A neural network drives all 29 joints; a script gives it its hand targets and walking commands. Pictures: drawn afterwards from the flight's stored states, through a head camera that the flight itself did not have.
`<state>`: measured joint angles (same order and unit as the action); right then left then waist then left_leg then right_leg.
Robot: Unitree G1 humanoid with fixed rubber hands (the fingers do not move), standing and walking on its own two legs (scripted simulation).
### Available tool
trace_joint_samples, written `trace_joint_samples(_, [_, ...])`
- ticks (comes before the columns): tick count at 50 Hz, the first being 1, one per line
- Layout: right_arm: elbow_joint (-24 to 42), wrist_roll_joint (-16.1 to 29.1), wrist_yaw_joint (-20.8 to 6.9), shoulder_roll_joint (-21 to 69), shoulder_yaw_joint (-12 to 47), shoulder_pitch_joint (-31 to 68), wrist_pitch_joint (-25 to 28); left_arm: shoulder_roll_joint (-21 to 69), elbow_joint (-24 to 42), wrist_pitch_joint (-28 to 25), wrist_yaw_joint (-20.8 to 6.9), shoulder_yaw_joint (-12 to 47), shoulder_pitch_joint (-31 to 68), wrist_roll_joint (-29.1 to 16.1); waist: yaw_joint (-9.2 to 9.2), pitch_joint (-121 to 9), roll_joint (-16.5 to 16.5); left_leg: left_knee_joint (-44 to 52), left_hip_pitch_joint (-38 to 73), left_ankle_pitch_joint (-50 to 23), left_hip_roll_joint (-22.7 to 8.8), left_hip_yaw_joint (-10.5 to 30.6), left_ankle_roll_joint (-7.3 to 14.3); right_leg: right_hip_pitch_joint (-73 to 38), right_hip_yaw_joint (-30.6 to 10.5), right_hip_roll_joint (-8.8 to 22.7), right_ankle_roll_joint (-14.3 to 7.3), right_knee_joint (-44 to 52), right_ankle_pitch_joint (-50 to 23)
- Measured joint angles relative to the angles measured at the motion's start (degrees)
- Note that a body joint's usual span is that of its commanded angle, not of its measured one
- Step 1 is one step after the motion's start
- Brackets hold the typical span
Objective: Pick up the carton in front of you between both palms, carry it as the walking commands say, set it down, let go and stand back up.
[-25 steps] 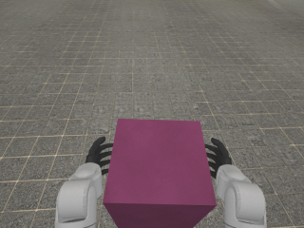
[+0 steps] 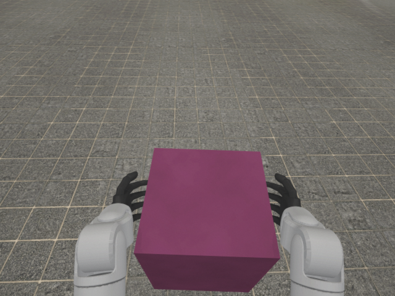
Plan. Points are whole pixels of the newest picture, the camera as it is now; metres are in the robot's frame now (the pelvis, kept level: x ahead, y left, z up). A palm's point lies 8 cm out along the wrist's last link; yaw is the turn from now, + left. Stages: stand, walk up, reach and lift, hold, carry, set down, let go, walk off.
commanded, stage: carry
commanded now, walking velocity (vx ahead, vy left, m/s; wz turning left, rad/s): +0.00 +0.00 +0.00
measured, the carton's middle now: (204, 224) +0.29 +0.00 +0.02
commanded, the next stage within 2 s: hold in 1.50 s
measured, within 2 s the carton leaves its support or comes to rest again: neither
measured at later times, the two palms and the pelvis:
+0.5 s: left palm (138, 188) +0.32 +0.13 +0.09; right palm (288, 198) +0.31 -0.16 +0.09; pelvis +0.05 +0.00 +0.00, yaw -2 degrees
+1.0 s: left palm (136, 221) +0.27 +0.13 +0.05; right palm (289, 230) +0.26 -0.16 +0.05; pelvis +0.00 +0.00 +0.00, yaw -2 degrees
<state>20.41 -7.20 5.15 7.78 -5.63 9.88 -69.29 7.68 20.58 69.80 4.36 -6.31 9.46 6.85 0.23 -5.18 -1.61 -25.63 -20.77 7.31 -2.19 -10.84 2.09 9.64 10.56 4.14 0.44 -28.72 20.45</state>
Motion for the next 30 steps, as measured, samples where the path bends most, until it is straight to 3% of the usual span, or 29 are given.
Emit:
trace_joint_samples(5, [-4.9, -0.2, -0.4, 0.1, -0.6, 0.8, 0.0, 0.0, -2.8, 1.1, 0.5, -0.1, -0.1, 1.0, -0.5, -2.1, -1.4, -2.5, 0.7, 4.5, 0.2, -1.1, -0.2, -2.0, -1.5, 0.5, 0.7, 0.9, 2.9])
trace_joint_samples(13, [-2.7, 0.0, -0.4, 0.0, -0.7, 0.3, 0.7, 0.1, -1.7, 0.4, 0.7, 0.1, 0.4, 0.4, -0.2, -1.3, 0.6, -4.9, 0.4, 6.5, -0.4, -0.6, -0.1, -1.9, -1.9, 0.2, 1.8, -0.1, 2.2])
trace_joint_samples(30, [-4.3, -0.5, -0.4, -0.2, -0.2, -1.0, 1.6, -0.1, -4.1, -1.3, 0.0, 0.7, -1.0, 0.9, -0.02, -1.9, 0.9, -7.0, 0.3, 8.3, -1.2, 0.3, -1.3, -2.8, -0.4, 0.0, 0.4, -0.1, 4.9])
